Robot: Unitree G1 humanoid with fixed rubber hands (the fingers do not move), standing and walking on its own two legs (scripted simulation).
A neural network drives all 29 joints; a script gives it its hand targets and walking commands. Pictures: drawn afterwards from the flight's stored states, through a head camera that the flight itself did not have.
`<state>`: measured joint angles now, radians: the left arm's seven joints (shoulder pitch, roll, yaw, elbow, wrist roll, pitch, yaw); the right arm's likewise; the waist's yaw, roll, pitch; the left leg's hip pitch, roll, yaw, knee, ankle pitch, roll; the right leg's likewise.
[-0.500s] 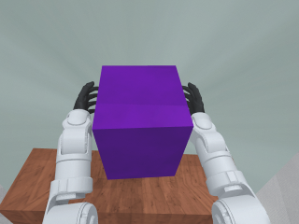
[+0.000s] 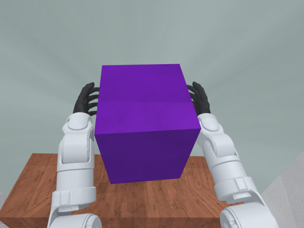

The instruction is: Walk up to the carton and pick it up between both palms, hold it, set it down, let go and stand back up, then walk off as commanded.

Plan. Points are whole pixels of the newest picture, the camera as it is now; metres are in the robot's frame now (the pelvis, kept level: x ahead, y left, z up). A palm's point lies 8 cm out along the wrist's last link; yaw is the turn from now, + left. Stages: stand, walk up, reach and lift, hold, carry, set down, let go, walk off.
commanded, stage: hold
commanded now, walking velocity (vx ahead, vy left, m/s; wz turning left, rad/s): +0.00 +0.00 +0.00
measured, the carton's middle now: (143, 126) +0.37 +0.00 +0.12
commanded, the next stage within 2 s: none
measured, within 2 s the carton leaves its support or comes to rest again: neither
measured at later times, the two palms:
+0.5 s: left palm (74, 113) +0.36 +0.16 +0.18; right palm (194, 109) +0.36 -0.13 +0.18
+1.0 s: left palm (80, 112) +0.36 +0.15 +0.18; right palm (199, 107) +0.36 -0.14 +0.18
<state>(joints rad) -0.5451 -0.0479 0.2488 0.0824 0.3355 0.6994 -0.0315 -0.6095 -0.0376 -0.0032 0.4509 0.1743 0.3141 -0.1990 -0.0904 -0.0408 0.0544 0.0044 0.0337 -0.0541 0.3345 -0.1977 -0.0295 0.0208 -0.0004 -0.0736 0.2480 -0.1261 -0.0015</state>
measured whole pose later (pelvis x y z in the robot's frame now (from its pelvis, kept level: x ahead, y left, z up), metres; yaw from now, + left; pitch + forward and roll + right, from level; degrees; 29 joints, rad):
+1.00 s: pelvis +0.00 +0.00 +0.00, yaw +0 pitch -8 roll -1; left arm -0.56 -0.04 0.28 0.08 0.33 0.71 -0.06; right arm -0.64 -0.03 0.00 0.45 0.16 0.34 -0.21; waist -0.09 -0.04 0.04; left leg 0.00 0.04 -0.06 0.33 -0.19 -0.03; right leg 0.01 0.00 -0.08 0.25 -0.13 -0.01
